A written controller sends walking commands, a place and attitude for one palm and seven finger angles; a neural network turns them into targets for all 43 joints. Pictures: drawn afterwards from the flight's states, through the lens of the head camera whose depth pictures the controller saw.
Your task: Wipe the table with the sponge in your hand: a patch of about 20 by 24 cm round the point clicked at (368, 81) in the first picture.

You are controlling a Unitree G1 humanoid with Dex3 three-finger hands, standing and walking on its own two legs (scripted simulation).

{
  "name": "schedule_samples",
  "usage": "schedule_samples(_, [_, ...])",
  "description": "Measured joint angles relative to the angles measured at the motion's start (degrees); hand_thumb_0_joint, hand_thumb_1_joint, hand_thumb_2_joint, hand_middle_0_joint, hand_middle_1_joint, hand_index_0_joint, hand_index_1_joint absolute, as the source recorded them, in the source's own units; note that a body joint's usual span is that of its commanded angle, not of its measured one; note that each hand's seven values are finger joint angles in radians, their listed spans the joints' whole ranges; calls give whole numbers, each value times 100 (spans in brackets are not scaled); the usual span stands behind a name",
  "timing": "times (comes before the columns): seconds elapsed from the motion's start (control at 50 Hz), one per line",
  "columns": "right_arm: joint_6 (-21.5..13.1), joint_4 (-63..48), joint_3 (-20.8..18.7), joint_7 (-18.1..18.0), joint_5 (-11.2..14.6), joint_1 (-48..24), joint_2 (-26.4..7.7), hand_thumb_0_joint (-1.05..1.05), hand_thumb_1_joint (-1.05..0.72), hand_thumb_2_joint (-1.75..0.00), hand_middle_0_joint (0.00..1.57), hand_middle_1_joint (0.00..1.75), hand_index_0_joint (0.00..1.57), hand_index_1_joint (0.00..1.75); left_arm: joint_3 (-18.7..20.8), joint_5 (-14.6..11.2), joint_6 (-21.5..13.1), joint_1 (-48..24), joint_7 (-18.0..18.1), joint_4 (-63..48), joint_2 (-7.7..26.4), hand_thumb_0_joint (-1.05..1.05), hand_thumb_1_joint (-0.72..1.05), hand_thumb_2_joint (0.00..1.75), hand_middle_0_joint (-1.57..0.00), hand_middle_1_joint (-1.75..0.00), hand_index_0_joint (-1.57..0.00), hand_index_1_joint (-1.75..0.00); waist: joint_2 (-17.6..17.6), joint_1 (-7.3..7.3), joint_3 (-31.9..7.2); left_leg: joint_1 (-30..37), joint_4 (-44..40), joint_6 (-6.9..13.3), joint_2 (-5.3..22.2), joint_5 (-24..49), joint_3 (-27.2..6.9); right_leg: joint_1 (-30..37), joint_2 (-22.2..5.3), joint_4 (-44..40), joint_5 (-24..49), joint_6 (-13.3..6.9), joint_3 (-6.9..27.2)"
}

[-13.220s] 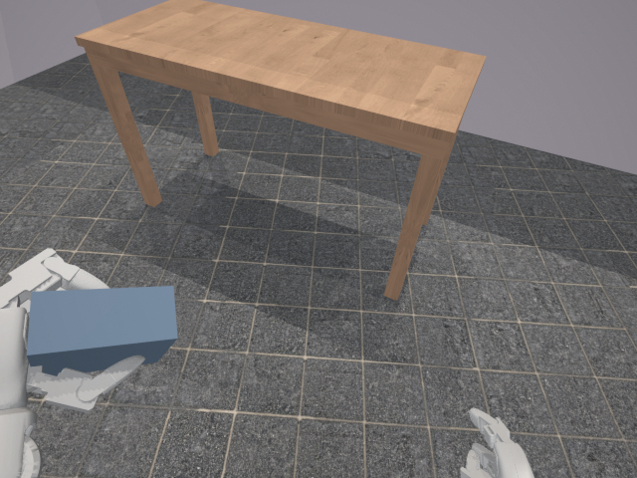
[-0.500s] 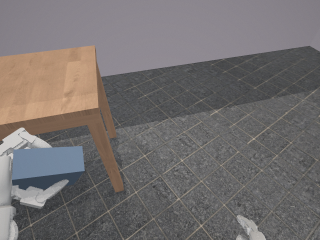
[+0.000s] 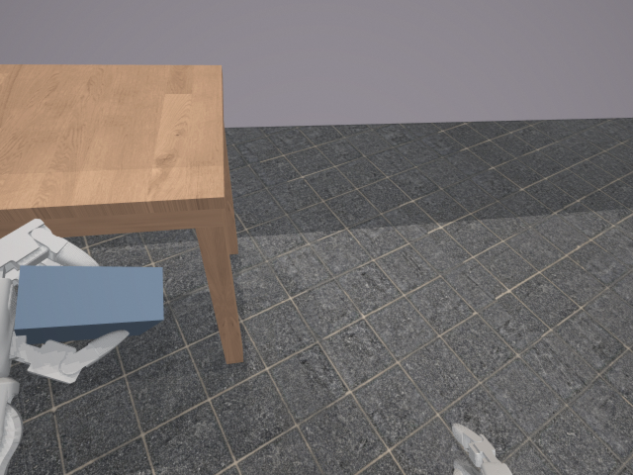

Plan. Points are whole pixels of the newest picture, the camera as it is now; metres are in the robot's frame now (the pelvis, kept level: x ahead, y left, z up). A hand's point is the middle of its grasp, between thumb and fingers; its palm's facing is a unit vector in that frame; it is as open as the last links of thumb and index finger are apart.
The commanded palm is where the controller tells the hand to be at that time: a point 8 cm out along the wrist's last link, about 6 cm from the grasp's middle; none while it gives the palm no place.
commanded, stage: shuffle to correct the standing spot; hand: left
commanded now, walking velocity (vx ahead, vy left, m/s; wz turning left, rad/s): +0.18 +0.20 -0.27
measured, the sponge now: (110, 305) +0.23 +0.24 +0.14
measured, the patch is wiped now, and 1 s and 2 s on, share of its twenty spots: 0.00 0.00 0.00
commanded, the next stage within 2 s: come to a stop and stand still in 1.42 s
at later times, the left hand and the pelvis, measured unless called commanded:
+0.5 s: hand (97, 187) +0.34 +0.29 +0.18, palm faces +0.31 -0.87 -0.39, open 9.5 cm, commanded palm +0.28 +0.35 +0.18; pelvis +0.11 +0.07 -0.02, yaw -2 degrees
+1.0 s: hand (98, 119) +0.48 +0.36 +0.17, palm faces +0.13 -0.85 -0.51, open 9.5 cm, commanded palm +0.43 +0.44 +0.18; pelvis +0.21 +0.20 -0.01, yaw -12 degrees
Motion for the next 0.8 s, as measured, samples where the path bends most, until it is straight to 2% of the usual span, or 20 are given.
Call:
schedule_samples(0.08, [-96, 43, -5, 41, -82, -102, -109, 1, -90, -90, 21, 30, 20, 30, -13, -46, -43, -256, 118, -126, -334, -1, -44, 100, -80, -135, -81, -134, 129, 97, -174, -28, 29, 9, 51, -138, -56, 75, 78, -174, -54, -40, -10])
schedule_samples(0.16, [-40, -69, -53, 63, -122, -270, -225, 1, -90, -90, 21, 30, 20, 30, -355, -28, -55, -156, 91, -291, -509, -1, -44, 100, -80, -135, -81, -134, 248, -3, -407, -132, 153, 23, 75, -323, -42, 34, 127, -214, -103, -27, 44])
schedule_samples(0.22, [90, -159, -69, 50, -133, -446, -259, 1, -90, -90, 21, 30, 20, 30, -473, -7, -50, -36, 30, -270, -394, -1, -44, 100, -80, -135, -81, -134, 251, -147, -472, -145, 252, 119, 41, -447, 19, -38, 102, -22, -278, 50, 107])
schedule_samples(0.3, [263, -360, -57, 14, -125, -538, -193, 1, -90, -90, 21, 30, 20, 30, -236, -47, 31, 240, -15, -282, -72, -1, -44, 100, -80, -135, -81, -134, 88, -284, -466, 57, 146, 313, -119, -595, 218, -228, -26, 615, -631, 15, 260])
schedule_samples(0.36, [302, -459, -81, 37, -176, -476, -141, 1, -90, -90, 21, 30, 20, 30, -17, -59, 121, 390, -19, -488, 109, -1, -44, 100, -80, -135, -81, -134, 96, -264, -399, 303, 39, 358, -163, -715, 341, -416, -112, 1424, -1180, -48, 55])
schedule_samples(0.4, [313, -483, -89, 87, -191, -397, -145, 1, -90, -90, 21, 30, 20, 30, 34, -68, 155, 401, -5, -703, 143, -1, -44, 100, -80, -135, -81, -134, 211, -232, -365, 402, 98, 356, -111, -848, 377, -395, -106, 1370, -1233, -103, -230])
schedule_samples(0.42, [321, -484, -94, 115, -187, -360, -152, 1, -90, -90, 21, 30, 20, 30, 29, -75, 162, 359, 3, -806, 154, -1, -44, 100, -80, -135, -81, -134, 269, -230, -338, 385, 267, 291, -79, -930, 384, -298, -95, 1108, -1069, -149, -392])
schedule_samples(0.44, [334, -485, -111, 144, -176, -323, -153, 1, -90, -90, 21, 30, 20, 30, 6, -83, 167, 268, 7, -898, 190, -1, -44, 100, -80, -135, -81, -134, 300, -265, -297, 224, 704, 131, -54, -990, 379, -129, -101, 773, -763, -265, -524])
schedule_samples(0.46, [354, -452, -139, 173, -137, -320, -170, 1, -90, -90, 21, 30, 20, 30, -45, -89, 170, 116, 7, -971, 218, -1, -44, 100, -80, -135, -81, -134, 345, -307, -231, -204, 1593, -108, 4, -773, 338, -26, -122, 692, -807, -250, -608])
schedule_samples(0.48, [381, -368, -153, 207, -118, -367, -211, 1, -90, -90, 21, 30, 20, 30, -96, -117, 143, -22, 7, -1034, 207, -1, -44, 100, -80, -135, -81, -134, 391, -289, -151, -738, 2754, -287, 19, -726, 201, -6, -130, 785, -934, -181, -663])
schedule_samples(0.52, [485, -179, -160, 296, -131, -507, -271, 1, -90, -90, 21, 30, 20, 30, -97, -163, -2, -63, 37, -1086, 109, -1, -44, 100, -80, -135, -81, -134, 387, -168, -40, -1637, 4401, -350, 31, -1105, -191, 27, -129, 944, -1132, -37, -551])
schedule_samples(0.54, [557, -132, -169, 345, -134, -566, -270, 1, -90, -90, 21, 30, 20, 30, -40, -163, -46, 43, 56, -1128, 50, -1, -44, 100, -80, -135, -81, -134, 344, -115, -27, -1991, 4695, -359, 154, -1205, -390, 23, -133, 973, -1174, 47, -431])
schedule_samples(0.58, [675, -112, -172, 382, -142, -655, -241, 1, -90, -90, 21, 30, 20, 30, 82, -126, -89, 295, 73, -1215, -64, -1, -44, 100, -80, -135, -81, -134, 221, -71, -3, -2403, 4244, -367, 596, -905, -713, 17, -183, 993, -1205, 217, -174])
schedule_samples(0.6, [700, -119, -173, 354, -136, -671, -230, 1, -90, -90, 21, 30, 20, 30, 96, -107, -70, 358, 60, -1258, -104, -1, -44, 100, -80, -135, -81, -134, 167, -79, 22, -2436, 3664, -382, 810, -594, -810, 36, -237, 1003, -1230, 286, -77])
schedule_samples(0.64, [652, -129, -196, 247, -116, -649, -252, 1, -90, -90, 21, 30, 20, 30, 34, -71, 4, 332, 24, -1336, -128, -1, -44, 100, -80, -135, -81, -134, 99, -111, 97, -2206, 2412, -419, 1034, 87, -857, 92, -412, 1119, -1365, 416, 74])
schedule_samples(0.68, [510, -168, -256, 96, -99, -580, -357, 1, -90, -90, 21, 30, 20, 30, -37, -13, 54, 209, -9, -1420, -94, -1, -44, 100, -80, -135, -81, -134, 193, -147, 150, -1733, 1382, -425, 1068, 273, -759, 109, -563, 1402, -1619, 495, 204])
schedule_samples(0.72, [391, -144, -346, -57, -84, -638, -288, 1, -90, -90, 21, 30, 20, 30, 94, 24, 42, -15, -10, -1403, 148, -1, -44, 100, -80, -135, -81, -134, 163, -167, 239, -1653, 1452, -660, 931, -23, -585, -110, -665, 2062, -2051, 350, 455])
schedule_samples(0.76, [331, -68, -348, -112, -87, -758, -9, 1, -90, -90, 20, 30, 20, 30, 355, 48, -34, -275, 27, -1191, 452, -1, -44, 100, -80, -135, -81, -134, 28, -145, 317, -1651, 1553, -716, 858, -54, -356, -546, -491, 3127, -2431, 235, 591])
schedule_samples(0.8, [291, -49, -251, -92, -76, -793, 242, 1, -90, -90, 20, 30, 20, 30, 587, 8, -61, -399, 64, -969, 621, -1, -44, 100, -80, -135, -81, -134, -46, -162, 294, -1595, 1382, -654, 823, 40, -171, -857, -335, 3645, -2466, 185, 385])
